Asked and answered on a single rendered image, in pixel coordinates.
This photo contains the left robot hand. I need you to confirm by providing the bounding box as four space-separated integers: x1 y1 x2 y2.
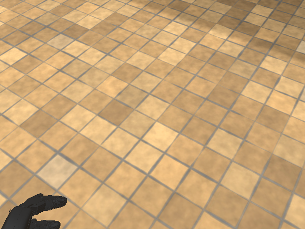
1 193 67 229

